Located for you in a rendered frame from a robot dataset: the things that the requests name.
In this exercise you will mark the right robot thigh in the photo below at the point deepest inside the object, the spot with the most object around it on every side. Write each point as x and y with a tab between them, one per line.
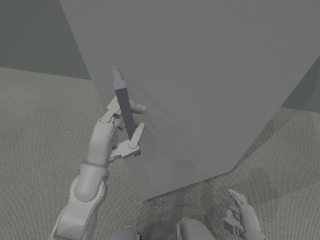
192	229

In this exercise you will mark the robot right forearm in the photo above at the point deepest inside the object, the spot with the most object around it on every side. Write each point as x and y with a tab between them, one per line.
254	235

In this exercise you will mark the robot left forearm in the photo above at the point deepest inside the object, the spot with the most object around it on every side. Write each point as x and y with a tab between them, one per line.
78	219

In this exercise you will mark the fridge door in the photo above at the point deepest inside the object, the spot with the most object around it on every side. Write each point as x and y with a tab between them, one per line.
210	73

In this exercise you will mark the right robot hand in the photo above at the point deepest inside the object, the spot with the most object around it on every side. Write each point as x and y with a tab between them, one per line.
245	217

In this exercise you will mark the left robot thigh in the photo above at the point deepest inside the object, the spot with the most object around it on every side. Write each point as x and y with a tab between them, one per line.
125	234

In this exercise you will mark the handle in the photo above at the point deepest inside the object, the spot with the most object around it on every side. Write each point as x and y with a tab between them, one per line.
124	104

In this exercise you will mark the left robot hand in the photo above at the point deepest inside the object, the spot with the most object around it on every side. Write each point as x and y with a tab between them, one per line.
105	135

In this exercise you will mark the robot thigh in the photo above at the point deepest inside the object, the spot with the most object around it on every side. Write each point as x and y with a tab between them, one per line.
125	234
192	229

